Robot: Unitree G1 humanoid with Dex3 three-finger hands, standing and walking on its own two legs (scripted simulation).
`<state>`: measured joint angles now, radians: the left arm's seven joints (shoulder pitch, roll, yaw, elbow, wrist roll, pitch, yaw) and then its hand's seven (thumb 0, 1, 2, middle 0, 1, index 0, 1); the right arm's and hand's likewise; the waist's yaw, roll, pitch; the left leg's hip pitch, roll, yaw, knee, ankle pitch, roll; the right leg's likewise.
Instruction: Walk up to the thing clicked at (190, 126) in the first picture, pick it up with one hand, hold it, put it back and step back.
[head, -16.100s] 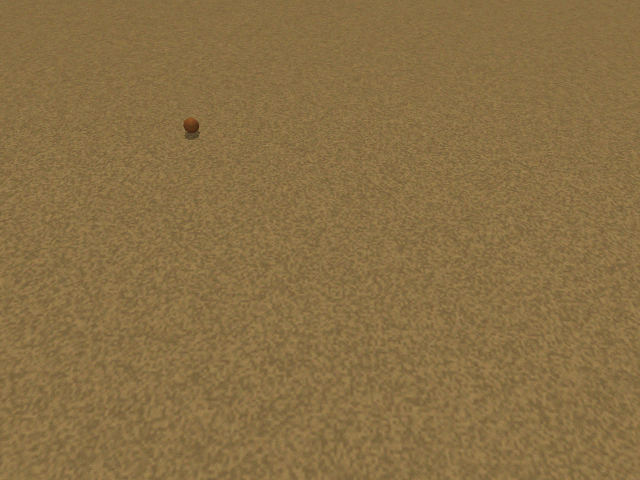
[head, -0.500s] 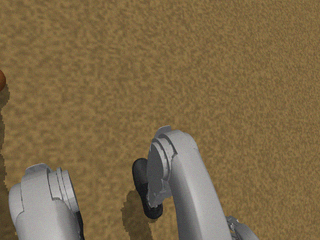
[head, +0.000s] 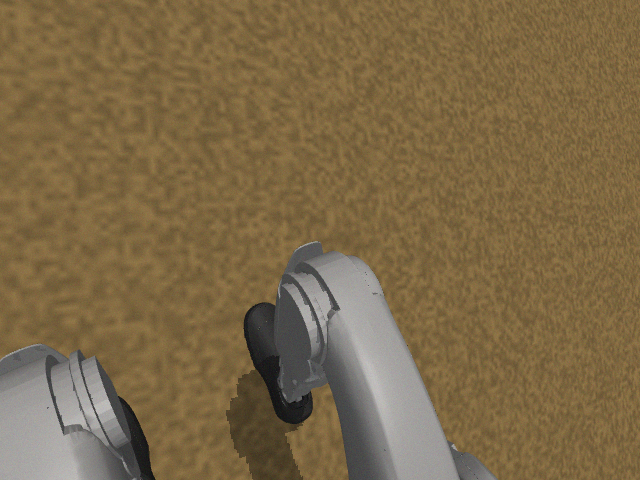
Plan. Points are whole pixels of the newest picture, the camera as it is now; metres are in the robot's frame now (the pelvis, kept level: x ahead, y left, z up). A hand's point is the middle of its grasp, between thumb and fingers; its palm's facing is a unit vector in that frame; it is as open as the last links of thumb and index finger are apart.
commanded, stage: rest palm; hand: left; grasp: from above
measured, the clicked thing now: out of the picture +0.54 +0.29 -0.28
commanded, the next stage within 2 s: close in 0.98 s
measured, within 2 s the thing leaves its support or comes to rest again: neither
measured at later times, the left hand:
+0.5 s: hand out of the picture +0.51 +0.29 -0.25, palm faces -0.46 -0.12 -0.88, open 13.3 cm
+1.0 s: hand out of the picture +0.52 +0.28 -0.26, palm faces -0.45 -0.11 -0.89, open 13.1 cm
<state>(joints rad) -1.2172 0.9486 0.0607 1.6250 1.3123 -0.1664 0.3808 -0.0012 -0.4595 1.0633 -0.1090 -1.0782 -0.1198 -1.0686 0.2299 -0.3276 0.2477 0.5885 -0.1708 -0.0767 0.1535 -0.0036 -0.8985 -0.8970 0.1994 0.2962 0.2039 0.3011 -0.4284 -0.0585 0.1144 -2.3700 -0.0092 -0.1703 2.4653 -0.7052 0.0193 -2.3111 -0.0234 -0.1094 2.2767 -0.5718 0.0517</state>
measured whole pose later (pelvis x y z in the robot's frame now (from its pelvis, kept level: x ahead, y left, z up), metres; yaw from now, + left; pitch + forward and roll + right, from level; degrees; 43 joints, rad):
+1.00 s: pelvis +0.00 +0.01 -0.01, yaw -3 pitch +32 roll -16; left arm -1.23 1.06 0.08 1.71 1.33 -0.16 0.53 0.00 -0.44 1.09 -0.11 -1.13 -0.12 -1.13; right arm 0.19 -0.36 0.33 0.58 -0.22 -0.18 0.22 0.00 -0.91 -0.91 0.20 0.30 0.20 0.30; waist -0.48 -0.12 0.20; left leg -2.37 0.00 -0.22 2.52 -0.74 0.02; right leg -2.29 0.00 -0.15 2.28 -0.57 0.07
